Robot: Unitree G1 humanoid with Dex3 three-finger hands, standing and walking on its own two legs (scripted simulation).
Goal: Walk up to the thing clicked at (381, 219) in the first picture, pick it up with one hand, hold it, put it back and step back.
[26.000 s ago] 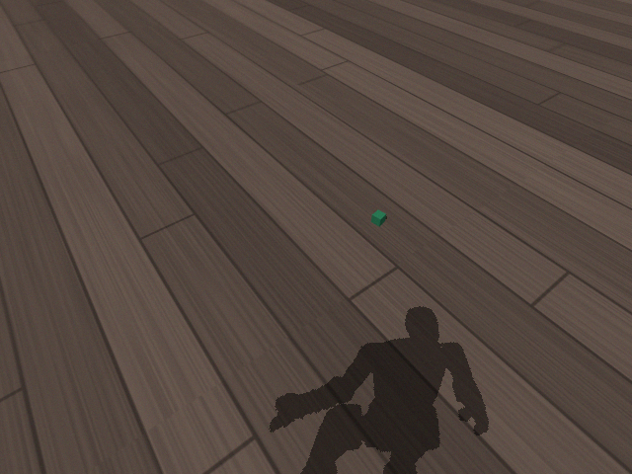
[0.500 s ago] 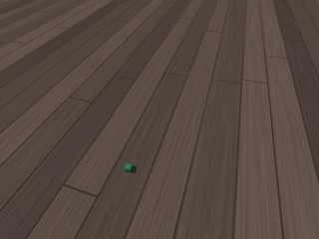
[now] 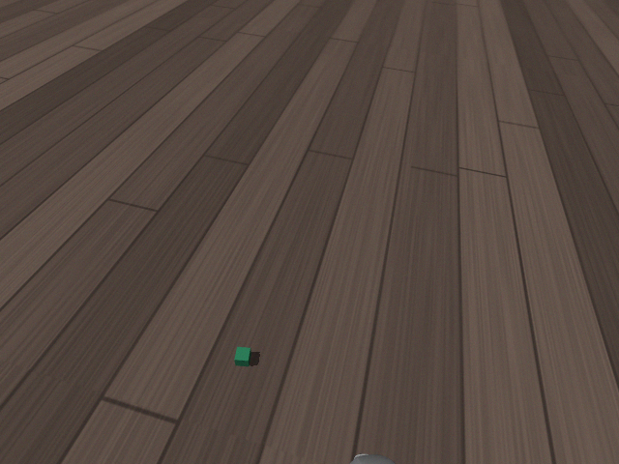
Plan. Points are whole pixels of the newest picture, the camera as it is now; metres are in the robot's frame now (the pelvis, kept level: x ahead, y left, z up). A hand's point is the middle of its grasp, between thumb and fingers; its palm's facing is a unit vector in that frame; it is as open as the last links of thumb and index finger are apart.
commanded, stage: walk up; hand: left
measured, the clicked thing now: (243, 356) +0.61 +0.18 -0.75
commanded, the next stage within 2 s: none
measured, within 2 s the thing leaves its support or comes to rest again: neither
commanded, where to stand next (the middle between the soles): +0.26 -0.03 m, yaw -2 degrees
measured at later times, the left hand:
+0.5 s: hand (168, 384) +0.28 +0.22 -0.13, palm faces -0.06 -0.93 -0.37, open 7.3 cm
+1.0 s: hand (156, 408) +0.26 +0.25 -0.18, palm faces -0.07 -0.92 -0.39, open 7.3 cm
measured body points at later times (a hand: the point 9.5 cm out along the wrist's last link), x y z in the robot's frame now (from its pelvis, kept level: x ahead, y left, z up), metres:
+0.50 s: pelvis +0.18 -0.03 -0.01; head +0.21 -0.04 +0.44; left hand +0.28 +0.27 -0.11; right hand +0.24 -0.34 -0.13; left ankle +0.21 +0.12 -0.69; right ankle +0.20 -0.14 -0.74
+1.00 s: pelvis +0.18 -0.02 -0.03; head +0.22 -0.02 +0.42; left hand +0.27 +0.30 -0.16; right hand +0.29 -0.35 -0.13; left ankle +0.29 +0.11 -0.74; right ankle +0.15 -0.16 -0.74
